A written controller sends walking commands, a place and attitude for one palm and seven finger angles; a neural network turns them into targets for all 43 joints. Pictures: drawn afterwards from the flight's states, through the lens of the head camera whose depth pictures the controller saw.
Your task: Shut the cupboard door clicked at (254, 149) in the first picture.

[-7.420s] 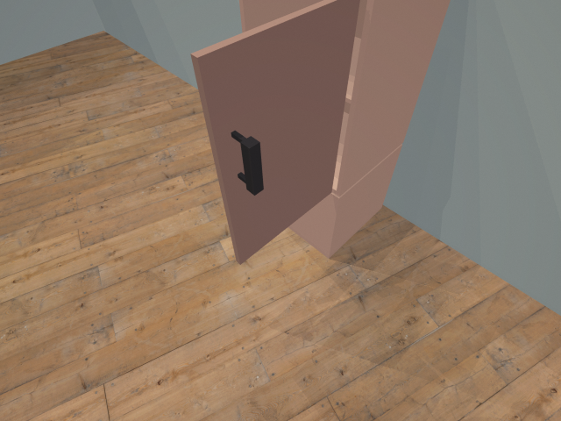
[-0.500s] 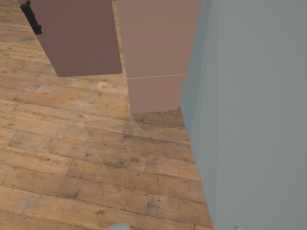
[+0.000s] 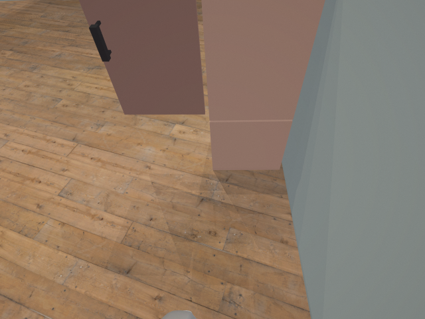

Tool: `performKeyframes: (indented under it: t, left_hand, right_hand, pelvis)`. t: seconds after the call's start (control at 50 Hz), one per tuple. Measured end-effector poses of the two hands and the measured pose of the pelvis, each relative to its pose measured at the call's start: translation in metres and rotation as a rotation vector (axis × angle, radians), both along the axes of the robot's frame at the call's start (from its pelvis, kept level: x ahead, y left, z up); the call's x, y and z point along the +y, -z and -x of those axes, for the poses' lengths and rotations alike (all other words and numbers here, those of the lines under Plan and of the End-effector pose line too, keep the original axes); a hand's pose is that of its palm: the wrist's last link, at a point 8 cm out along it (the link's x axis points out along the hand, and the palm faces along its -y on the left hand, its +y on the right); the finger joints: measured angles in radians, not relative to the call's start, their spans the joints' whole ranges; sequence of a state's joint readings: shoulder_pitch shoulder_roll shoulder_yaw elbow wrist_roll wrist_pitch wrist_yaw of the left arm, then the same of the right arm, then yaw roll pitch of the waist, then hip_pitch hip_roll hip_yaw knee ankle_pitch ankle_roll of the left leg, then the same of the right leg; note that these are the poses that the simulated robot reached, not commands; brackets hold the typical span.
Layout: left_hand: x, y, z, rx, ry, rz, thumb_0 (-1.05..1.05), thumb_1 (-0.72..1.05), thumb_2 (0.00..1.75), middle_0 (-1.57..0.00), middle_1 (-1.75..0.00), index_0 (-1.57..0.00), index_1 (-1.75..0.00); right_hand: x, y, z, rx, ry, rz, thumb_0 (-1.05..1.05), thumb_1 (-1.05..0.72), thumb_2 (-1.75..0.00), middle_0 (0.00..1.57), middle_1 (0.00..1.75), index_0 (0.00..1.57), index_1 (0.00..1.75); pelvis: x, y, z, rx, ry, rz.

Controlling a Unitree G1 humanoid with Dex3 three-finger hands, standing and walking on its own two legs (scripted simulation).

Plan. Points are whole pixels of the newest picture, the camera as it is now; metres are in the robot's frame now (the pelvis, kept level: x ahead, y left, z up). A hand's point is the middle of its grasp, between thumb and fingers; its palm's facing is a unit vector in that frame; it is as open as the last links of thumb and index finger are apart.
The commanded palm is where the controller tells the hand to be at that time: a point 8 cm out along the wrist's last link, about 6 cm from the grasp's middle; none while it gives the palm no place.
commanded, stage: take the last steps up to it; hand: left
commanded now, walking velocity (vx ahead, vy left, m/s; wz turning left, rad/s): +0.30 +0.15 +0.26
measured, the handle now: (102, 40) +0.98 +0.47 +0.03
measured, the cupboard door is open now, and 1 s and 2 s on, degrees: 89 89 89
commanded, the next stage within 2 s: come to a stop and stand still in 1.28 s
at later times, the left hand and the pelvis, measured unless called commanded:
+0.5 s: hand out of the picture +0.06 +0.28 -0.18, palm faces +0.20 -0.96 -0.20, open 7.4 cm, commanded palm none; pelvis +0.13 +0.10 -0.01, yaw +6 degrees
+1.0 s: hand (112, 214) +0.38 +0.31 -0.15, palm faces +0.14 -0.96 -0.22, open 7.2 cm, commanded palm none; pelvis +0.32 +0.12 +0.01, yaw +6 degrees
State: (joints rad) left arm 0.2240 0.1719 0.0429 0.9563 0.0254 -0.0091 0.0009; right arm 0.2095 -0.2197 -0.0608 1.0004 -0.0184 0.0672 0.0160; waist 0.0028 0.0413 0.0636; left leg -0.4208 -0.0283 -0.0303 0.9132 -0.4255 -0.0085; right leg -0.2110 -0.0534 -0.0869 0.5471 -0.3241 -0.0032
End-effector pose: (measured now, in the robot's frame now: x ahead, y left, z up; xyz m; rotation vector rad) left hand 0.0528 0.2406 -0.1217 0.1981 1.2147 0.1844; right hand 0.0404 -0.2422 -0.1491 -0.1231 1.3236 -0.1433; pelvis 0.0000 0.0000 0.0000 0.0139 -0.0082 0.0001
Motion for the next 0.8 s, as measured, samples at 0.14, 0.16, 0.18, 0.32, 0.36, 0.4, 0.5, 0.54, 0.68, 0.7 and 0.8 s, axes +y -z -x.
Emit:
performKeyframes:
  t: [0.14, 0.16, 0.18, 0.32, 0.36, 0.4, 0.5, 0.54, 0.68, 0.7, 0.8]
  left_hand:
    - [-0.014, -0.006, 0.036, 0.101, -0.093, 0.048, 0.01, 0.91, 0.90, -0.20, -0.30, -0.20, -0.30]
    - [-0.014, -0.005, 0.042, 0.118, -0.110, 0.055, 0.01, 0.91, 0.90, -0.20, -0.30, -0.21, -0.30]
    - [-0.013, -0.005, 0.047, 0.137, -0.129, 0.061, 0.01, 0.91, 0.90, -0.20, -0.30, -0.21, -0.30]
    - [0.010, 0.008, 0.081, 0.298, -0.255, 0.103, 0.01, 0.90, 0.90, -0.20, -0.30, -0.21, -0.30]
    - [0.025, 0.017, 0.085, 0.348, -0.276, 0.115, 0.01, 0.90, 0.90, -0.20, -0.30, -0.21, -0.30]
    - [0.042, 0.027, 0.080, 0.388, -0.280, 0.123, 0.01, 0.90, 0.90, -0.20, -0.30, -0.21, -0.30]
    - [0.088, 0.029, 0.007, 0.301, -0.235, 0.086, 0.01, 0.91, 0.90, -0.20, -0.30, -0.20, -0.30]
    - [0.102, 0.023, -0.036, 0.213, -0.209, 0.070, 0.01, 0.91, 0.90, -0.19, -0.30, -0.20, -0.30]
    - [0.123, 0.000, -0.185, -0.042, -0.105, 0.043, 0.01, 0.91, 0.90, -0.19, -0.30, -0.20, -0.30]
    - [0.123, -0.002, -0.204, -0.066, -0.089, 0.040, 0.01, 0.91, 0.90, -0.19, -0.30, -0.20, -0.30]
    - [0.116, -0.008, -0.290, -0.146, -0.009, 0.024, 0.01, 0.91, 0.90, -0.19, -0.30, -0.20, -0.30]
  right_hand:
    - [-0.004, -0.016, -0.027, 0.030, -0.035, 0.008, 0.01, -0.90, -0.90, 0.20, 0.30, 0.19, 0.30]
    - [-0.002, -0.017, -0.035, 0.031, -0.048, 0.010, 0.01, -0.91, -0.90, 0.20, 0.30, 0.19, 0.30]
    - [0.001, -0.018, -0.044, 0.031, -0.063, 0.011, 0.01, -0.91, -0.90, 0.20, 0.30, 0.19, 0.30]
    - [0.055, -0.017, -0.144, -0.051, -0.200, 0.009, 0.01, -0.91, -0.90, 0.19, 0.30, 0.19, 0.30]
    - [0.078, -0.015, -0.178, -0.113, -0.234, 0.014, 0.01, -0.91, -0.90, 0.19, 0.30, 0.19, 0.30]
    - [0.098, -0.010, -0.205, -0.186, -0.249, 0.028, 0.01, -0.91, -0.90, 0.19, 0.30, 0.19, 0.30]
    - [0.132, -0.016, -0.218, -0.202, -0.222, 0.021, 0.00, -0.91, -0.90, 0.20, 0.30, 0.19, 0.30]
    - [0.137, -0.018, -0.215, -0.182, -0.183, 0.019, -0.01, -0.92, -0.90, 0.20, 0.30, 0.20, 0.30]
    - [0.130, -0.014, -0.196, -0.039, -0.119, 0.029, -0.02, -0.94, -0.90, 0.20, 0.30, 0.20, 0.30]
    - [0.130, -0.012, -0.192, -0.011, -0.108, 0.025, -0.01, -0.93, -0.90, 0.20, 0.30, 0.20, 0.30]
    - [0.129, 0.002, -0.176, 0.132, -0.047, -0.007, -0.01, -0.92, -0.90, 0.20, 0.30, 0.20, 0.30]
  pelvis:
    - [0.004, -0.014, -0.027, 0.013, -0.055, -0.020]
    - [0.007, -0.015, -0.031, 0.015, -0.064, -0.021]
    - [0.010, -0.015, -0.036, 0.017, -0.074, -0.022]
    - [0.047, -0.005, -0.075, 0.024, -0.122, -0.013]
    - [0.064, 0.004, -0.090, 0.023, -0.126, -0.009]
    - [0.080, 0.015, -0.101, 0.019, -0.127, 0.004]
    - [0.100, 0.007, -0.126, 0.011, -0.109, -0.004]
    - [0.106, 0.001, -0.138, 0.013, -0.108, -0.009]
    - [0.121, -0.007, -0.188, 0.014, -0.103, -0.030]
    - [0.122, -0.006, -0.196, 0.013, -0.102, -0.033]
    - [0.118, 0.001, -0.241, 0.007, -0.088, -0.043]
